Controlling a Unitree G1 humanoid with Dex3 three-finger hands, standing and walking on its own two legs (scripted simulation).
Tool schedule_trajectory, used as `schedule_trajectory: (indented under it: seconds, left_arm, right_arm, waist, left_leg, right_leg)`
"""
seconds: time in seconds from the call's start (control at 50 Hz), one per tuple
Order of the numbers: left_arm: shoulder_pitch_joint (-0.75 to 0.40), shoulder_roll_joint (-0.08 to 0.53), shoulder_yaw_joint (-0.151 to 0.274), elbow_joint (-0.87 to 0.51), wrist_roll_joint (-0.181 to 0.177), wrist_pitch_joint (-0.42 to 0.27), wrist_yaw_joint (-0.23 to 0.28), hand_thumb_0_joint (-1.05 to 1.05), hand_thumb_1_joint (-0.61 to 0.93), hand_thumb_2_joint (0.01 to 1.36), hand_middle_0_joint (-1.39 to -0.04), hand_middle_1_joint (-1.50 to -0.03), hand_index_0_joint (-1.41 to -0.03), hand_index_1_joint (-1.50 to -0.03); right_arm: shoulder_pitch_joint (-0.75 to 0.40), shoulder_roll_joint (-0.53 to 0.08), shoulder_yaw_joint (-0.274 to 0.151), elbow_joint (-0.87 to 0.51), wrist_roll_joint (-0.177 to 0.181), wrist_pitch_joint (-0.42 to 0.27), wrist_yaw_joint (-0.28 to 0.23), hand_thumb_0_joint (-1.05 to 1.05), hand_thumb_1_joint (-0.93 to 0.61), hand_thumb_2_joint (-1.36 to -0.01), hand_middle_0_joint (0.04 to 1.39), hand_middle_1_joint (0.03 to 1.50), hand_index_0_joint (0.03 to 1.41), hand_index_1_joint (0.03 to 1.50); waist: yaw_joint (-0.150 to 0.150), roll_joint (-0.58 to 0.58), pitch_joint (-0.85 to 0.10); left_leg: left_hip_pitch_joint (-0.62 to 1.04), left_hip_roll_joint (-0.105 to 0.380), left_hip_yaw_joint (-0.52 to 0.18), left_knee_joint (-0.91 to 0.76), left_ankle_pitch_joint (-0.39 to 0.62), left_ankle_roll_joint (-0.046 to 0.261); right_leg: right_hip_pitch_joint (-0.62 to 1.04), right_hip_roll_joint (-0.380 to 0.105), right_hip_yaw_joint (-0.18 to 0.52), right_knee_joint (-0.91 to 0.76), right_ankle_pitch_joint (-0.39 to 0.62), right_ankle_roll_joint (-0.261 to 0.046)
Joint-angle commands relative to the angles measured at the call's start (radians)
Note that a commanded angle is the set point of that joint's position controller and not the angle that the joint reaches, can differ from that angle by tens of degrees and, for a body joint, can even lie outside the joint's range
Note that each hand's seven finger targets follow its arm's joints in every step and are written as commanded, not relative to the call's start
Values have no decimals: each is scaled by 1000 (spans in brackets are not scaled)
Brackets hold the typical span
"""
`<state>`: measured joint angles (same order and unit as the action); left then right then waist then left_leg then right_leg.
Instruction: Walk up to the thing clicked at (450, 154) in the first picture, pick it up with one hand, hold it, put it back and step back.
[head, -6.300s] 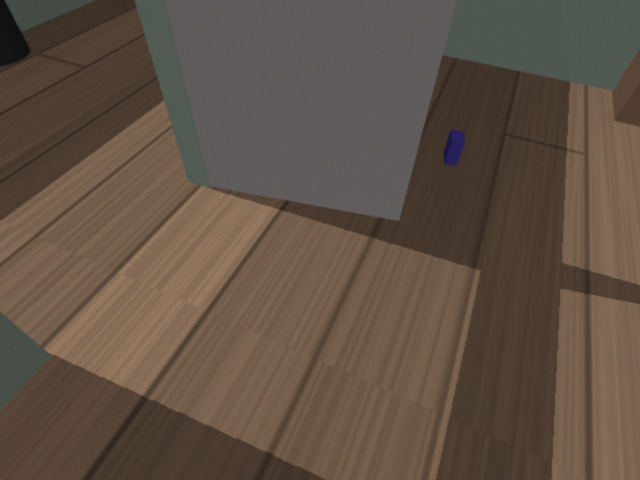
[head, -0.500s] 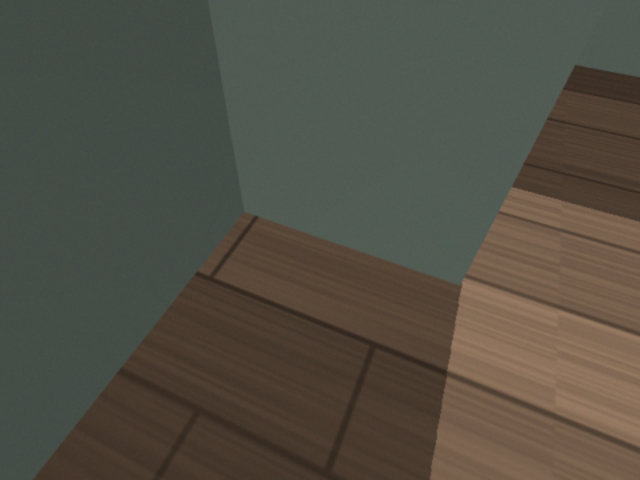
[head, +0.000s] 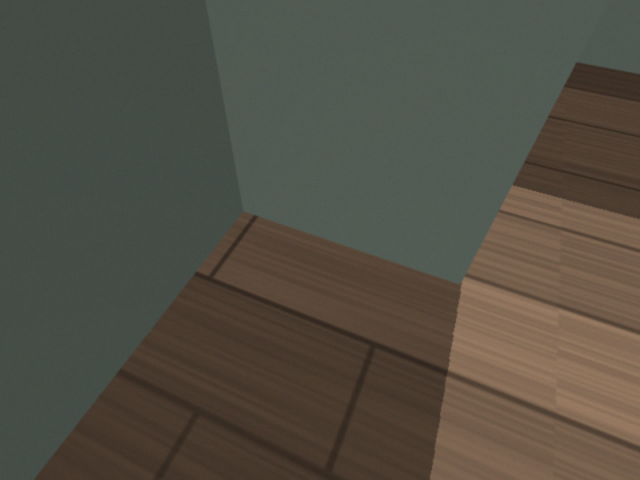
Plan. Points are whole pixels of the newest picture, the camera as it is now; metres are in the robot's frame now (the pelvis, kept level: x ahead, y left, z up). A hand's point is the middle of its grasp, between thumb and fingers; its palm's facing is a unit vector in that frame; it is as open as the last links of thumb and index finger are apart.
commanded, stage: stand
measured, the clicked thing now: out of the picture -0.61 -1.67 -0.71
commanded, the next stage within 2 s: walk up in 0.24 s
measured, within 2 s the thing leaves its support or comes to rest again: neither
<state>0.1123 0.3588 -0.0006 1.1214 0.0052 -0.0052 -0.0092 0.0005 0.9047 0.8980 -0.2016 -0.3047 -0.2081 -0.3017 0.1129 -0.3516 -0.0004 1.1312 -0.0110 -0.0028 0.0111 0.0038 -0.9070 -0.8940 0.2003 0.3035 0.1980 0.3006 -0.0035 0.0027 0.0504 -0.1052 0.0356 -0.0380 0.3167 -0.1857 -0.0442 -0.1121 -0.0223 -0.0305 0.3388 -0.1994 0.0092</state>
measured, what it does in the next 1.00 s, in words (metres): steps on the spot, turning left: left foot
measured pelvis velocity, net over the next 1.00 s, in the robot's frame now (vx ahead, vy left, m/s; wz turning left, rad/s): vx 0.01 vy -0.05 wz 0.75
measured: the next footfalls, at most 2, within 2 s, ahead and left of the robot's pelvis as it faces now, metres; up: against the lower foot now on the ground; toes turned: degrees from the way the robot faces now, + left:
left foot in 0.70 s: +0.00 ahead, +0.12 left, +0.00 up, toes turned +29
right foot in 1.06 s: +0.14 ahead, -0.10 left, +0.00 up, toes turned +47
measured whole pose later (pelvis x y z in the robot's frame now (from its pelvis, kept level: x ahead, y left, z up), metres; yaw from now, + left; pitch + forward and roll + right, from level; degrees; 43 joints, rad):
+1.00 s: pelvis +0.01 -0.05 -0.02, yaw +43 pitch -1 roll +0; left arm 0.13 0.40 0.08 0.77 0.01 0.06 -0.04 0.00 0.91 0.90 -0.20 -0.30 -0.21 -0.30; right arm 0.25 -0.39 -0.07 0.69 -0.04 0.03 0.02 0.00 -0.90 -0.89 0.20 0.30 0.20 0.30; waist 0.00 -0.02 0.15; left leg -0.34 -0.08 -0.22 0.56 -0.19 -0.02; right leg -0.38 -0.01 0.03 0.82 -0.48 0.00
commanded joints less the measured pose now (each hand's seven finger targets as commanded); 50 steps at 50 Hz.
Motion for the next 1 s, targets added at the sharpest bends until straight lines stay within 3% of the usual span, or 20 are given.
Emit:
schedule_trajectory:
  seconds: [0.0, 0.2, 0.24, 0.3, 0.34, 0.36, 0.38, 0.4, 0.42, 0.46, 0.5, 0.6, 0.66, 0.68, 0.7, 0.72, 0.74, 0.8, 0.9, 0.98]
  left_arm:
    - [-34, 215, 41, -55, 0, -26, 17, 0, 900, 900, -200, -300, -200, -300]
    - [-33, 216, 43, -56, 2, -26, 17, 0, 900, 900, -200, -300, -200, -300]
    - [-106, 283, 128, -146, -5, 18, 6, 0, 900, 900, -200, -300, -200, -300]
    - [-52, 215, 123, -195, -1, 39, 0, 0, 900, 900, -200, -300, -200, -300]
    - [-12, 208, 132, -221, 5, 48, -11, 0, 900, 900, -200, -300, -200, -300]
    - [36, 230, 137, -224, 13, 47, -12, 0, 900, 900, -200, -300, -200, -300]
    - [95, 287, 152, -220, 24, 44, -11, 0, 900, 900, -200, -300, -200, -300]
    - [46, 318, 156, -248, 34, 45, -14, 0, 900, 900, -200, -300, -200, -300]
    - [-68, 320, 160, -301, 44, 42, -18, 0, 900, 900, -200, -300, -200, -300]
    - [-164, 245, 140, -353, 42, 36, -18, 0, 900, 900, -200, -300, -200, -300]
    - [-126, 217, 128, -336, 47, 23, -19, 0, 900, 900, -200, -300, -200, -300]
    - [-101, 255, 142, -389, 41, 31, -39, 0, 900, 900, -200, -300, -200, -300]
    - [-85, 243, 136, -414, 35, 51, -45, 0, 900, 900, -200, -300, -200, -300]
    - [-56, 193, 123, -421, 27, 57, -46, 0, 900, 900, -200, -300, -200, -300]
    - [-36, 132, 110, -451, 25, 61, -52, 0, 900, 900, -200, -300, -200, -300]
    - [-88, 197, 128, -469, 21, 55, -46, 0, 900, 900, -200, -300, -200, -300]
    - [-113, 234, 130, -473, 22, 44, -42, 0, 900, 900, -200, -300, -200, -300]
    - [28, 223, 129, -418, 8, 41, -43, 0, 900, 900, -200, -300, -200, -300]
    - [-17, 195, 132, -452, 8, 33, -25, 0, 900, 900, -200, -300, -200, -300]
    - [65, 181, 133, -453, -1, 9, -5, 0, 900, 900, -200, -300, -200, -300]
  right_arm:
    - [-32, -208, -35, -53, 4, -20, -19, 0, -900, -900, 200, 300, 200, 300]
    - [-31, -209, -36, -59, 3, -21, -20, 0, -900, -900, 200, 300, 200, 300]
    - [80, -288, -86, -114, 3, -4, -24, 0, -900, -900, 200, 300, 200, 300]
    - [56, -321, -115, -180, -5, 0, -28, 0, -900, -900, 200, 300, 200, 300]
    - [6, -316, -127, -230, -15, 12, -31, 0, -900, -900, 200, 300, 200, 300]
    - [-50, -286, -120, -265, -16, 15, -31, 0, -900, -900, 200, 300, 200, 300]
    - [-88, -222, -106, -299, -5, 14, -32, 0, -900, -900, 200, 300, 200, 300]
    - [-73, -171, -98, -318, -11, 17, -38, 0, -900, -900, 200, 300, 200, 300]
    - [3, -204, -109, -315, -25, 24, -39, 0, -900, -900, 200, 300, 200, 300]
    - [87, -220, -112, -291, -16, 26, -17, 0, -900, -900, 200, 300, 200, 300]
    - [83, -192, -107, -308, -13, 25, 13, 0, -900, -900, 200, 300, 200, 300]
    - [150, -187, -103, -333, -5, 27, 32, 0, -900, -900, 200, 300, 200, 300]
    - [275, -228, -129, -315, -14, 22, 14, 0, -900, -900, 200, 300, 200, 300]
    - [295, -277, -148, -320, -21, 18, 2, 0, -900, -900, 200, 300, 200, 300]
    - [244, -387, -169, -361, -34, 14, -12, 0, -900, -900, 200, 300, 200, 300]
    - [235, -404, -168, -390, -27, 14, -12, 0, -900, -900, 200, 300, 200, 300]
    - [170, -409, -170, -411, -20, 12, -16, 0, -900, -900, 200, 300, 200, 300]
    - [69, -293, -133, -470, -16, 7, -26, 0, -900, -900, 200, 300, 200, 300]
    - [166, -284, -146, -507, -33, 5, -12, 0, -900, -900, 200, 300, 200, 300]
    - [112, -274, -151, -564, -35, 23, -2, 0, -900, -900, 200, 300, 200, 300]
  waist:
    - [3, -8, -65]
    - [4, -1, -78]
    - [4, -3, -5]
    - [23, 131, -58]
    - [64, 189, -95]
    - [106, 114, -114]
    - [149, -47, -149]
    - [142, -231, -132]
    - [96, -202, -126]
    - [33, -129, -78]
    - [32, -168, -66]
    - [38, -203, -64]
    - [-34, -65, -99]
    - [-55, 100, -81]
    - [-19, 371, -21]
    - [-38, 243, -39]
    - [-20, 229, 18]
    - [47, 191, -49]
    - [-2, 169, -99]
    - [30, 164, -133]
  left_leg:
    - [2, 88, -53, -36, 186, 46]
    - [17, 91, -48, -34, 203, 48]
    - [-225, 83, -183, 44, 503, 110]
    - [-171, 152, -362, 35, 474, 196]
    - [-263, 142, -419, 23, 307, 188]
    - [-326, 67, -324, 91, 218, 151]
    - [-428, -68, -123, 269, 68, 82]
    - [-452, -90, 1, 489, -271, 60]
    - [-450, -5, 6, 608, -320, 49]
    - [-407, 16, -8, 602, -273, 58]
    - [-378, 9, 10, 552, -199, 73]
    - [-274, 0, 127, 358, -123, 60]
    - [-2, -56, 152, 198, -120, 90]
    - [63, -11, -27, 111, -129, 153]
    - [67, 220, -474, 9, 57, 235]
    - [-27, 284, -688, -72, -13, 341]
    - [-114, 310, -723, -109, -69, 367]
    - [-67, 140, -348, 4, 52, 251]
    - [-122, 82, -378, 76, 259, 229]
    - [-183, 41, -400, 178, 362, 202]
  right_leg:
    - [13, -110, 84, -58, 169, -27]
    - [26, -110, 82, -54, 191, -27]
    - [112, -23, -30, 180, 124, -40]
    - [7, 11, -2, 267, -33, -41]
    - [105, 6, 64, 198, -197, -68]
    - [164, -59, 106, 86, -170, -96]
    - [261, -231, 194, 0, -52, -157]
    - [162, -436, 273, -93, 4, -234]
    - [96, -513, 305, -99, -20, -291]
    - [63, -400, 165, -56, 142, -266]
    - [81, -266, 1, 36, 285, -194]
    - [80, -283, -111, 117, 237, -169]
    - [-134, -264, -159, 370, 71, -118]
    - [-268, -184, -185, 583, -122, -62]
    - [-518, -6, -178, 775, -473, 10]
    - [-462, 1, 42, 773, -485, -1]
    - [-438, -29, 111, 798, -462, -10]
    - [-391, -56, 84, 706, -297, -7]
    - [-262, 33, 27, 526, -288, -4]
    - [-114, 72, 30, 298, -200, -32]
